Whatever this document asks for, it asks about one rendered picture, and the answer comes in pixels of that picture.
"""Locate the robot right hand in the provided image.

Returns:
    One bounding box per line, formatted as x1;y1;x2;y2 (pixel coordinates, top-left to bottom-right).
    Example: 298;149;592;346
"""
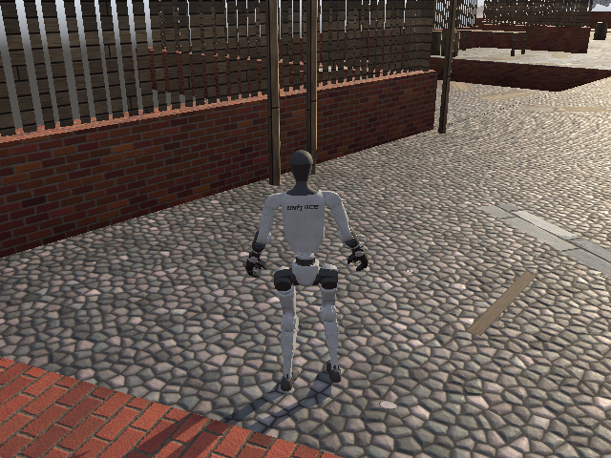
348;249;369;271

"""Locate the robot left hand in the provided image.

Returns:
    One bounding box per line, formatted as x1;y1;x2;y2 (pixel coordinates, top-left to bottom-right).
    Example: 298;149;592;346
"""
245;259;267;278

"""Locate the robot right foot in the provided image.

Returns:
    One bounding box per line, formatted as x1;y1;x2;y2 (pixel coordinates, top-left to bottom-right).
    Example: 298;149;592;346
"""
327;360;341;383

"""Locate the right robot forearm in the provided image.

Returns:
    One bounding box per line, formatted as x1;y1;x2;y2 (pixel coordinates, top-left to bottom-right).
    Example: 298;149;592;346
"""
345;226;365;257

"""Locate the left robot forearm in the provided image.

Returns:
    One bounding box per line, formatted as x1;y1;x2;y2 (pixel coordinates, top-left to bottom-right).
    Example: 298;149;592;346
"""
248;230;266;263

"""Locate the robot right upper arm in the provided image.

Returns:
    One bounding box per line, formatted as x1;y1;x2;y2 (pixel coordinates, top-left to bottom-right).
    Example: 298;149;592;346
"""
322;191;354;241

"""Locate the robot left upper arm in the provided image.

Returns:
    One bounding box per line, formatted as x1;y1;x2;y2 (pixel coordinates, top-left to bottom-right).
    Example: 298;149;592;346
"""
256;193;283;244

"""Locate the left robot shin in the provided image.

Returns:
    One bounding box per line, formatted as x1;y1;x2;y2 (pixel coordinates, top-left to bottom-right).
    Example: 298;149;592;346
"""
281;315;297;379

